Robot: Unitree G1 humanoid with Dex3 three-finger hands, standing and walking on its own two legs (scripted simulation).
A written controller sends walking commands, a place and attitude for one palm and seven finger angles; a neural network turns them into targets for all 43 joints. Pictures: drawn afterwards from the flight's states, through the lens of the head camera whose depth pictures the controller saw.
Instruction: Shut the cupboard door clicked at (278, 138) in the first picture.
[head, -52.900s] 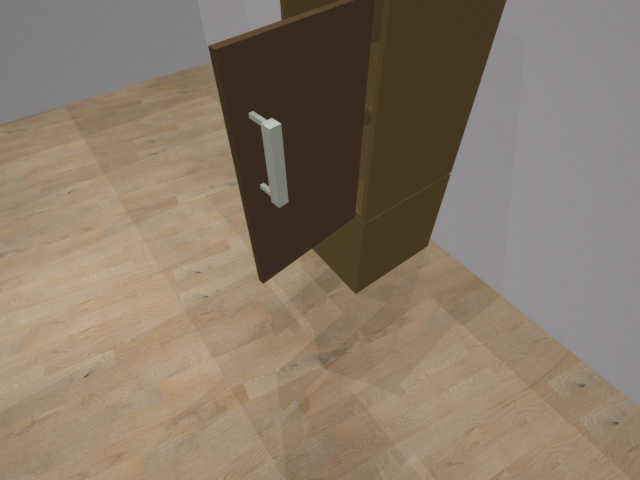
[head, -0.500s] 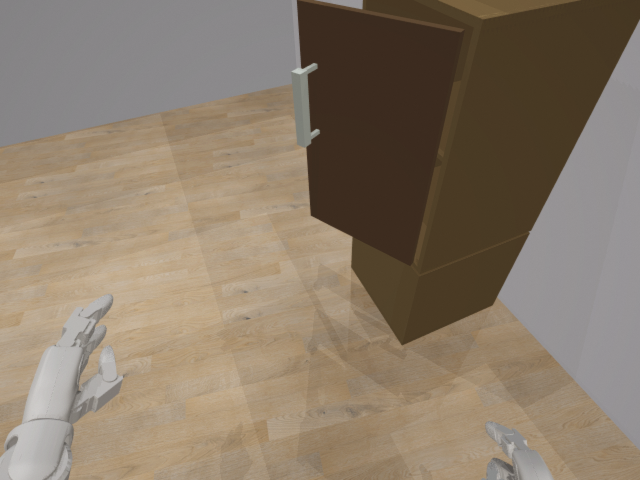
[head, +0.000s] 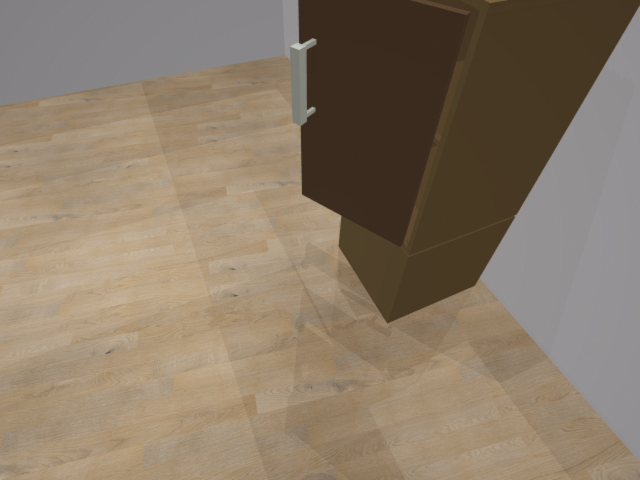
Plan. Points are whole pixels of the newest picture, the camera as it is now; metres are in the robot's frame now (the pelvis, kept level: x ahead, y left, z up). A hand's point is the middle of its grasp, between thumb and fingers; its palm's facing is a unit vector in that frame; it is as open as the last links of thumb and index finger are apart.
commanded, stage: let the arm hang, fingers relaxed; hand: left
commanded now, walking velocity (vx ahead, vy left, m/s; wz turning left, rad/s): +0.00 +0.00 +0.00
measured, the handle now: (305, 83) +0.90 +0.09 +0.04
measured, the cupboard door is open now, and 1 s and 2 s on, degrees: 29 29 29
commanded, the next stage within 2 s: look to check the result in 0.50 s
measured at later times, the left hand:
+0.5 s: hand out of the picture -0.01 +0.15 -0.18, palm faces +0.02 -0.99 -0.15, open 7.4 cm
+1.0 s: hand out of the picture -0.01 +0.17 -0.18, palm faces +0.01 -0.98 -0.20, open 7.4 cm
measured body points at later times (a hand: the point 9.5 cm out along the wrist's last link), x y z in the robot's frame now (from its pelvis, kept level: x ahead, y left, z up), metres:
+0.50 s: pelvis +0.00 +0.00 +0.00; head +0.00 +0.01 +0.45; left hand -0.01 +0.20 -0.17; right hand -0.03 -0.21 -0.16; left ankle +0.04 +0.09 -0.74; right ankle -0.02 -0.11 -0.74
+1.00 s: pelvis +0.01 +0.00 +0.00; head +0.01 +0.00 +0.45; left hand -0.01 +0.22 -0.16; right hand +0.00 -0.23 -0.16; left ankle +0.04 +0.09 -0.74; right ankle -0.02 -0.11 -0.74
